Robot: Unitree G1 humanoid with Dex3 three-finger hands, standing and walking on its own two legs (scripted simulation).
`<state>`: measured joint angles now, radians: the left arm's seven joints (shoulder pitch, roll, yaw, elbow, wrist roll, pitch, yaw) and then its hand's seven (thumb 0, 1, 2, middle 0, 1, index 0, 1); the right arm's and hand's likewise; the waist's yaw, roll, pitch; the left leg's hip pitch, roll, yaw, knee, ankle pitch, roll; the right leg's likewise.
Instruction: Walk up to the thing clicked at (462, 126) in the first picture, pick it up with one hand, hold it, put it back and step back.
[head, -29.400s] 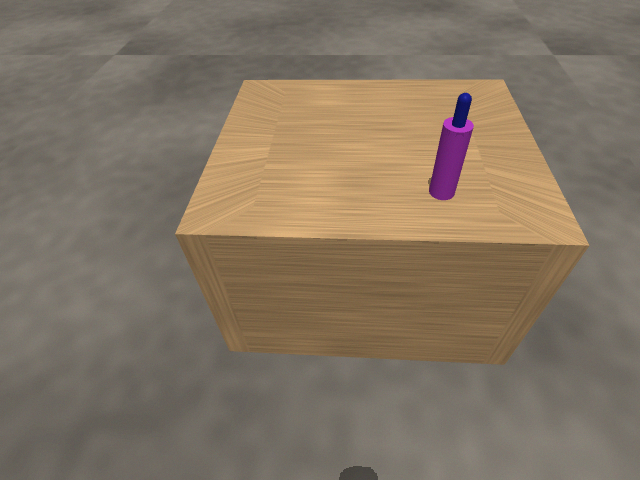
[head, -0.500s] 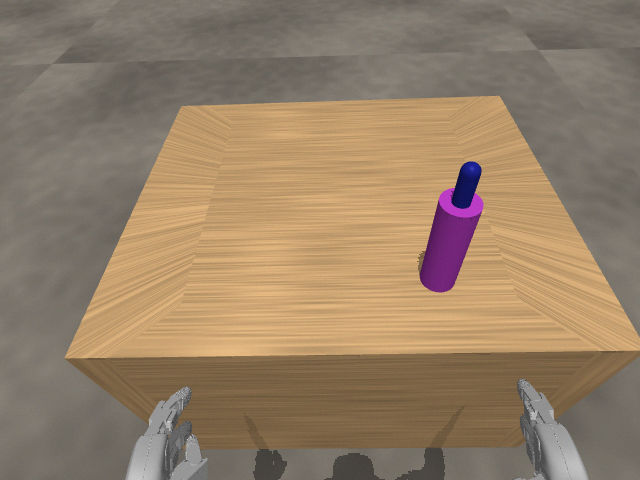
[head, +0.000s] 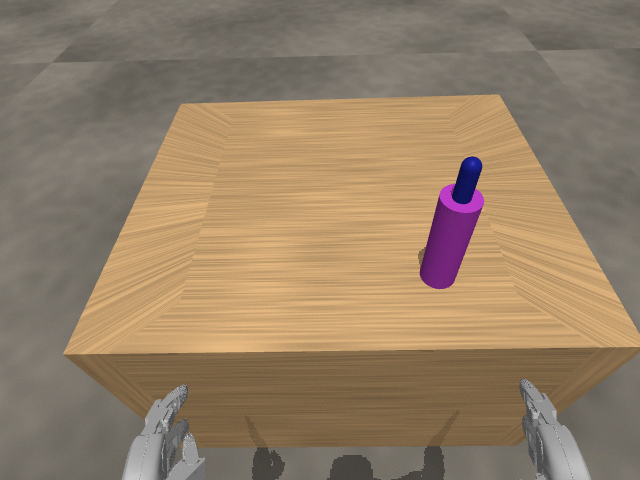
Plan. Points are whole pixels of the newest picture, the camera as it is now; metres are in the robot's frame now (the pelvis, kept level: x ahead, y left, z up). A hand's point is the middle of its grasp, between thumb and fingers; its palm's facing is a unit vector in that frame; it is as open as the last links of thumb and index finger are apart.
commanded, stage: home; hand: right
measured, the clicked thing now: (452, 226) +0.49 -0.18 +0.02
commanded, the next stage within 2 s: stand in 1.34 s
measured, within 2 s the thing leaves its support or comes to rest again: neither
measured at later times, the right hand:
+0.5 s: hand (504, 465) +0.17 -0.18 -0.04, palm faces +0.12 +0.97 -0.23, open 17.2 cm
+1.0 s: hand (505, 472) +0.16 -0.18 -0.05, palm faces +0.10 +0.96 -0.27, open 17.3 cm
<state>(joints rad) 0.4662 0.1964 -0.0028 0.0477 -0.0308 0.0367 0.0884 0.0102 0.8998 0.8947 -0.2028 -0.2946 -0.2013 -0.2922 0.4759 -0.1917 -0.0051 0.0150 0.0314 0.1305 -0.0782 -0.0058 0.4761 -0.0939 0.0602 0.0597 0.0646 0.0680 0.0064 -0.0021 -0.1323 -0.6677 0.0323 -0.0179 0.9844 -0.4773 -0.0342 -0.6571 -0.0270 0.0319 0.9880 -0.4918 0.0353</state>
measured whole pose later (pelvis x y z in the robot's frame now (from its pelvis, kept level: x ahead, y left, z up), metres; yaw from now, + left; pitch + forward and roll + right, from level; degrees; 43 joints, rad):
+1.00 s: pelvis -0.01 +0.00 +0.00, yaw +0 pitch +8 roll +1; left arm 0.34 0.22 -0.02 0.37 0.00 -0.03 0.11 0.01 0.90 0.90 -0.20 -0.30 -0.20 -0.29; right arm 0.50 -0.20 0.00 -0.01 0.00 0.15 -0.12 -0.01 0.51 -0.07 0.06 0.05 0.06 0.06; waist 0.02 -0.01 -0.11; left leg -0.65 0.02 0.00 0.99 -0.47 -0.03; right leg -0.65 -0.04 0.05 1.02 -0.50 0.04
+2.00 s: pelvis -0.01 -0.01 +0.06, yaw +0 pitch -4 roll +0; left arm 0.12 0.33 0.01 1.15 0.01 -0.01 0.00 0.00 0.90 0.89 -0.20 -0.30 -0.20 -0.30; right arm 0.17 -0.33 0.00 1.14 -0.02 0.00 -0.01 0.01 -0.79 -0.88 0.20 0.29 0.20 0.30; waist 0.00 0.00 0.06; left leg -0.14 0.05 -0.02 0.41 -0.19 -0.04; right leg -0.13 -0.01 0.01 0.40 -0.20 0.02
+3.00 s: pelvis +0.01 +0.00 +0.07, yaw +0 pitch -3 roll +0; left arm 0.11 0.34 0.01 1.15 0.01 -0.01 0.00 0.00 0.90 0.89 -0.20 -0.30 -0.20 -0.30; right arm 0.11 -0.35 0.00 1.14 -0.01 0.00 0.00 0.01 -0.91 -0.90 0.20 0.30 0.20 0.30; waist 0.00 0.00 0.06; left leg -0.11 0.03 -0.01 0.35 -0.19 -0.03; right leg -0.10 -0.04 0.02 0.34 -0.19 0.04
